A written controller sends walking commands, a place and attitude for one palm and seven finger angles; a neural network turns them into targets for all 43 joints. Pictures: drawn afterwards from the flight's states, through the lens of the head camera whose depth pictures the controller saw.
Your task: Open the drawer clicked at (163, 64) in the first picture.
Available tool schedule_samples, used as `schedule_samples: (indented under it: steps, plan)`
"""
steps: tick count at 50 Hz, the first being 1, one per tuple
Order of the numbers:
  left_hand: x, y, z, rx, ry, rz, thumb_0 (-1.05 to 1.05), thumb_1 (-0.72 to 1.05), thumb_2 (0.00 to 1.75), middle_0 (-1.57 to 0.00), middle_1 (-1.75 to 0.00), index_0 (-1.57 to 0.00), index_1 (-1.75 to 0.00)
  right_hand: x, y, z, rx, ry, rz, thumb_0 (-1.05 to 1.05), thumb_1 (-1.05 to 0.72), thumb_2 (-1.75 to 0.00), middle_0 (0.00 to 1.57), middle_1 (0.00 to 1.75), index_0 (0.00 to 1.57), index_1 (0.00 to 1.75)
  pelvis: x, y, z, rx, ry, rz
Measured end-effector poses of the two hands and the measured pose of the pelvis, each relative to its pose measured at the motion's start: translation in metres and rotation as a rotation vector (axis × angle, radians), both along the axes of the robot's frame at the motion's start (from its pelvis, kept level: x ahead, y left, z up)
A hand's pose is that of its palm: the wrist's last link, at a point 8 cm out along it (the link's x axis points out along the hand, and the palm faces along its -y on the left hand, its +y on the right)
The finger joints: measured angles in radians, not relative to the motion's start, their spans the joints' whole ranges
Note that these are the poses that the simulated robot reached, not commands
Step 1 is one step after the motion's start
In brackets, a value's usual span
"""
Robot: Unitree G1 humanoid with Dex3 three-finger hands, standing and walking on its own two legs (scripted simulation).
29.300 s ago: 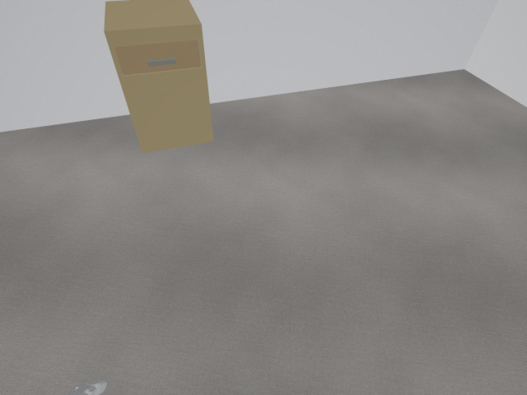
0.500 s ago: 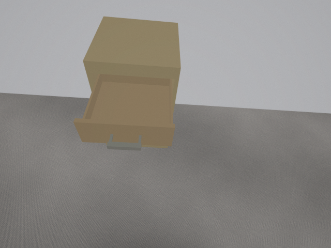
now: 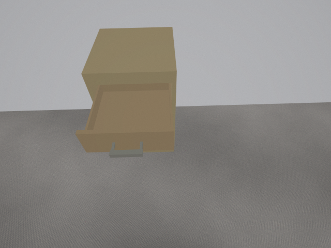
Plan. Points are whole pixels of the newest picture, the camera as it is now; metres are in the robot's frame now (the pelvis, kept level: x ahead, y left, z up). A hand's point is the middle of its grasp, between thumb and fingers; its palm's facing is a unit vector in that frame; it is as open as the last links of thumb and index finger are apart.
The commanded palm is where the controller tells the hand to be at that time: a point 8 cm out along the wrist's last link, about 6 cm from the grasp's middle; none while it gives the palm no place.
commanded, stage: let the arm hang, fingers relaxed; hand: left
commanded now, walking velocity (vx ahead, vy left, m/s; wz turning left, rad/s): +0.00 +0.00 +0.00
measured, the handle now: (126, 149) +0.50 +0.19 -0.22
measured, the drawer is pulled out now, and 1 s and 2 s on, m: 0.29 0.29 0.29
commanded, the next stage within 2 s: look to check the result in 0.26 s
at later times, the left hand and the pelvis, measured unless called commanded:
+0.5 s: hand out of the picture +0.00 +0.14 -0.17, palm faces +0.01 -0.98 -0.17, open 7.4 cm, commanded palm none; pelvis +0.01 -0.02 +0.00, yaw +0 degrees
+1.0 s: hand out of the picture +0.01 +0.14 -0.17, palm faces +0.01 -0.98 -0.18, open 7.4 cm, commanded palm none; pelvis +0.02 -0.02 +0.00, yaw +0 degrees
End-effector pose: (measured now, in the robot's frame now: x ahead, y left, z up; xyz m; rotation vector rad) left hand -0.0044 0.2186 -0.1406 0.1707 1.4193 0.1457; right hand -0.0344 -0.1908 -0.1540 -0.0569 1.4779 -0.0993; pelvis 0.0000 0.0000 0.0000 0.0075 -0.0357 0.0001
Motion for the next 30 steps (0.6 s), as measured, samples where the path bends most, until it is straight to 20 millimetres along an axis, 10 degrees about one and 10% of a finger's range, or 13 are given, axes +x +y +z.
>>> schedule_samples:
  steps: [30]
  plan:
    - [0.001, -0.029, -0.004, -0.035, 0.027, 0.018, 0.00, 0.91, 0.90, -0.20, -0.30, -0.19, -0.30, 0.009, -0.027, 0.005, -0.041, 0.010, -0.009, 0.00, -0.91, -0.90, 0.19, 0.29, 0.20, 0.30, 0.011, -0.018, 0.001, -0.004, -0.005, -0.002]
